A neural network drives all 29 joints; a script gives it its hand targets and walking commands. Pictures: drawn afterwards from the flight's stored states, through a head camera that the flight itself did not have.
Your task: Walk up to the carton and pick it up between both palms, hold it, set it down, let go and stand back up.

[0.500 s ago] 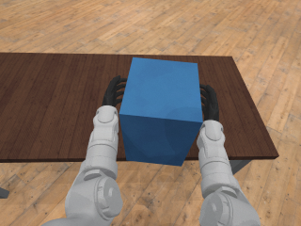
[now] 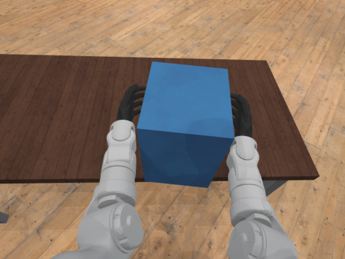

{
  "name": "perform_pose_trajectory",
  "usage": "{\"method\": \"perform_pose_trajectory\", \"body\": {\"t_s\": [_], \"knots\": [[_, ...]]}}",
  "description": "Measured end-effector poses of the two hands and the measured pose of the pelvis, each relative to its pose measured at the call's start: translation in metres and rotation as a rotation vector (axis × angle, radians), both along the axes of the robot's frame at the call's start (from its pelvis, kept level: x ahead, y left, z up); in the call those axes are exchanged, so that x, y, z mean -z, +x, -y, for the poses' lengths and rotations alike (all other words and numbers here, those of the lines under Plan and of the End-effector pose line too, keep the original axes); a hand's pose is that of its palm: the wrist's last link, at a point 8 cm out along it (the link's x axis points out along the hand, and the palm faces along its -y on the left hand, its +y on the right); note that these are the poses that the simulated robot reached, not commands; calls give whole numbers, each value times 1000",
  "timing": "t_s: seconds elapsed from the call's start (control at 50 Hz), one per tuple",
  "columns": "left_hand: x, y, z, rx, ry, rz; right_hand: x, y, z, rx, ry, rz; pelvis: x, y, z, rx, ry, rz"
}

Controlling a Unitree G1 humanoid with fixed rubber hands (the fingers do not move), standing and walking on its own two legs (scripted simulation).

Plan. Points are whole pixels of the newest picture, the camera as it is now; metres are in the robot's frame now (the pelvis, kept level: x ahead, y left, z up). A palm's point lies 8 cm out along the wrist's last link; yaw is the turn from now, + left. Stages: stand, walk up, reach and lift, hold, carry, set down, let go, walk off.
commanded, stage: set down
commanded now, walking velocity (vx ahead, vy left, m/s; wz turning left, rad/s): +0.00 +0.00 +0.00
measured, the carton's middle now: (182, 130) +0.42 -0.01 +0.02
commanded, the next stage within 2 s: none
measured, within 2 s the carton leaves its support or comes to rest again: neither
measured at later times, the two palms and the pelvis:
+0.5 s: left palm (110, 112) +0.44 +0.17 +0.06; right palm (238, 126) +0.41 -0.15 +0.05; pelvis -0.01 +0.00 -0.02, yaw +0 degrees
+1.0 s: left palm (107, 87) +0.44 +0.16 +0.14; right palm (277, 102) +0.41 -0.20 +0.14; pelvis -0.03 -0.01 -0.01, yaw -1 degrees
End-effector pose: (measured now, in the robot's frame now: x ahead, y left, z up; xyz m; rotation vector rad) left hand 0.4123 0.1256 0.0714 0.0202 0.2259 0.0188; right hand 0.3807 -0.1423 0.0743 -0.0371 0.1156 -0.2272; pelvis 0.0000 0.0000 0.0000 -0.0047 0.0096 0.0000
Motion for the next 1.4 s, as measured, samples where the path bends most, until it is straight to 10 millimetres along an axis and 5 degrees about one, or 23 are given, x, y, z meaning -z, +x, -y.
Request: {"method": "perform_pose_trajectory", "body": {"t_s": [0.22,0.32,0.42,0.7,0.9,1.08,1.26,1.4], "knots": [[9,1,-4,7,50,-38,9,5,5,-55,-16,-59,1,-4,-1,21,-2,-18],[27,4,-19,-44,49,-72,34,9,5,-63,29,-164,5,-8,-1,25,-10,-104],[24,18,-34,-58,56,-33,35,22,4,-53,53,-146,11,-8,-1,10,-20,-208],[2,23,-51,-38,55,-14,3,35,35,-10,57,-125,17,-7,-1,-9,-35,-252],[-47,24,-37,-17,26,16,-43,29,66,-11,77,-113,14,-25,6,9,-15,-201],[-85,23,-36,-35,8,7,-80,29,52,-54,67,-121,13,-36,17,7,1,-186],[-102,20,-55,-67,9,-10,-99,32,30,-54,73,-138,10,-35,23,-25,-4,-157],[-119,23,-61,-61,16,9,-113,34,31,-30,84,-123,8,-28,23,-38,-11,-127]]}}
